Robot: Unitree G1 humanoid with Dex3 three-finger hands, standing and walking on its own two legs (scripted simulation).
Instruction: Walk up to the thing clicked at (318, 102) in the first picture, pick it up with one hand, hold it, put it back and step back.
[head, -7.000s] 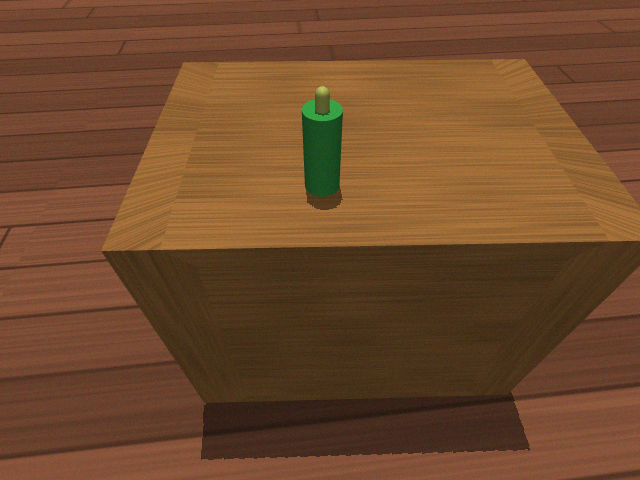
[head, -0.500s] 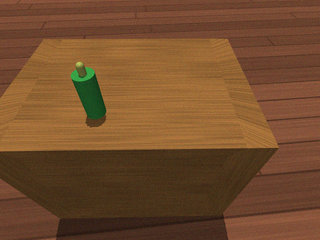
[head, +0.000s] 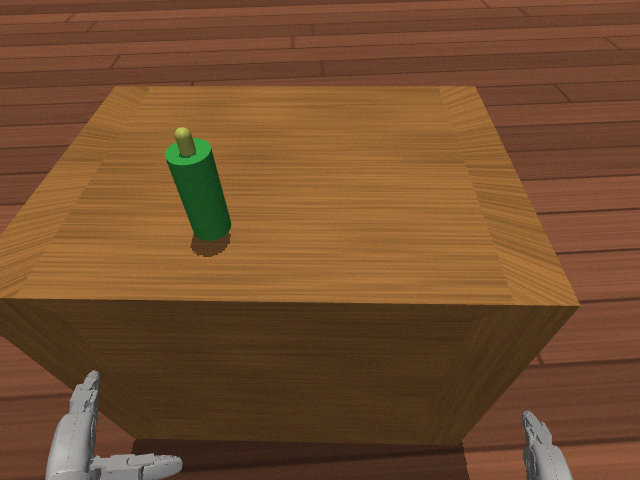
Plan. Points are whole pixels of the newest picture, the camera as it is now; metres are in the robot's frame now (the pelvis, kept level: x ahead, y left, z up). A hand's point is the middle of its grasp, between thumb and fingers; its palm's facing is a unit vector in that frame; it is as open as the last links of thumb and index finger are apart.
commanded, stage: rise first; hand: left
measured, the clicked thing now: (198, 183) +0.52 +0.22 +0.07
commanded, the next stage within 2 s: go down in 1.34 s
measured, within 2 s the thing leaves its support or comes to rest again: neither
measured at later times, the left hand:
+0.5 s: hand (83, 405) +0.19 +0.26 +0.06, palm faces +0.32 -0.85 -0.41, open 17.5 cm
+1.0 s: hand (47, 397) +0.17 +0.27 +0.11, palm faces +0.37 -0.81 -0.44, open 17.6 cm
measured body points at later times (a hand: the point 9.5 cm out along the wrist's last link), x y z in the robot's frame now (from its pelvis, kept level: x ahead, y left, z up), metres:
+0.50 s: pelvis +0.00 +0.00 +0.00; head +0.00 -0.02 +0.45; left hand +0.16 +0.31 +0.08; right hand +0.16 -0.27 -0.09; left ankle -0.01 +0.14 -0.74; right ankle -0.01 -0.13 -0.74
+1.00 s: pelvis -0.01 +0.00 +0.00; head -0.02 -0.03 +0.45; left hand +0.15 +0.31 +0.14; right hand +0.15 -0.27 -0.09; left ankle -0.01 +0.14 -0.74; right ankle -0.01 -0.13 -0.74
